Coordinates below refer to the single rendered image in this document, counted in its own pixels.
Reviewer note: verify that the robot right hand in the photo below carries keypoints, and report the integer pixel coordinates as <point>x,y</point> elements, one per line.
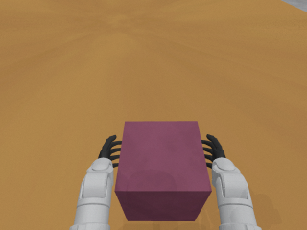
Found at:
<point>216,151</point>

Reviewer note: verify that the right robot forearm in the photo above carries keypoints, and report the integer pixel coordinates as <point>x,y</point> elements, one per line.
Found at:
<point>233,197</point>

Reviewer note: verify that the left robot forearm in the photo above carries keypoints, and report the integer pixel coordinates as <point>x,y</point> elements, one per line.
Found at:
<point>94,198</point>

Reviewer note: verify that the carton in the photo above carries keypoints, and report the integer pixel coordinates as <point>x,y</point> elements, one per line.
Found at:
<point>162,173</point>

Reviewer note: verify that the robot left hand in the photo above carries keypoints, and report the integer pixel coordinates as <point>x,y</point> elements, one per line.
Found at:
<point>107,150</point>

